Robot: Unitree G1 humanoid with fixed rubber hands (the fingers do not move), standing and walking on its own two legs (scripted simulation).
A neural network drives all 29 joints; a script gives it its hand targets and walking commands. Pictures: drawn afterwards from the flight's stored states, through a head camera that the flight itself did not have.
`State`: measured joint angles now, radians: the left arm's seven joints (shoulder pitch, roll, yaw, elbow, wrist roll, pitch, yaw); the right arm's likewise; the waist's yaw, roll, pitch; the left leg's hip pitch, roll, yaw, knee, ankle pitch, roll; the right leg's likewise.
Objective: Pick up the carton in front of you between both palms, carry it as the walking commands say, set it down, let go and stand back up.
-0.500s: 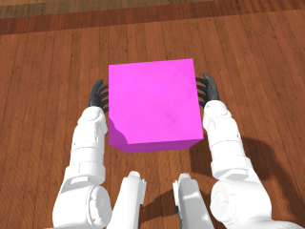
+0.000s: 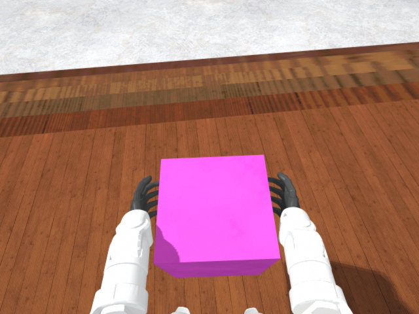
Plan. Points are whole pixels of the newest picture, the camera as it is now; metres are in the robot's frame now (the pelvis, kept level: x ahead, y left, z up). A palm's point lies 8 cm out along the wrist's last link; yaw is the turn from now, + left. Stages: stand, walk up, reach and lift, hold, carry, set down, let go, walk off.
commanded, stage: reach and lift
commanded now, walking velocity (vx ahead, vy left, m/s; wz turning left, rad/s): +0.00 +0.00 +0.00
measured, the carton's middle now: (215, 222) +0.34 +0.01 -0.10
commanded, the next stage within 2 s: hold in 1.32 s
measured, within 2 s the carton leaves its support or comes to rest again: neither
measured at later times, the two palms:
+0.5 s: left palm (133, 209) +0.30 +0.15 +0.06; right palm (314, 209) +0.30 -0.15 +0.07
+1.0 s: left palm (130, 203) +0.30 +0.15 +0.08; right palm (314, 201) +0.31 -0.15 +0.08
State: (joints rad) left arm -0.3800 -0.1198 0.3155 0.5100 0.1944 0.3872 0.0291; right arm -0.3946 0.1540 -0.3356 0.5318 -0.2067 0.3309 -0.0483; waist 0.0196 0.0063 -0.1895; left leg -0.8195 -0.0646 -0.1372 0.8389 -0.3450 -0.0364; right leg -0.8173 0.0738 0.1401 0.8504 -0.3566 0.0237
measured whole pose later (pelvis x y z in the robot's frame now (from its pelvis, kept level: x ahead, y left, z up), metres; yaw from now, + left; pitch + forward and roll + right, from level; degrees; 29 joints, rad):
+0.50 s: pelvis +0.01 +0.00 +0.05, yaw +0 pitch -2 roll +0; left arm -0.30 -0.16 0.27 0.41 0.31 0.63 0.00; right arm -0.30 0.16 -0.30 0.41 -0.28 0.60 -0.01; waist 0.00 0.00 -0.02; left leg -0.18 -0.04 -0.14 0.43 -0.21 -0.02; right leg -0.18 0.05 0.15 0.45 -0.22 0.01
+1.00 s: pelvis +0.01 +0.00 +0.05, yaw +0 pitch -3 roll +0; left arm -0.27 -0.16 0.24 0.32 0.28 0.66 0.00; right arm -0.28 0.16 -0.26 0.30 -0.27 0.64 -0.01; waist 0.00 0.01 0.00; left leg -0.14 -0.03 -0.14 0.39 -0.19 -0.02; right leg -0.14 0.04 0.15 0.39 -0.20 0.01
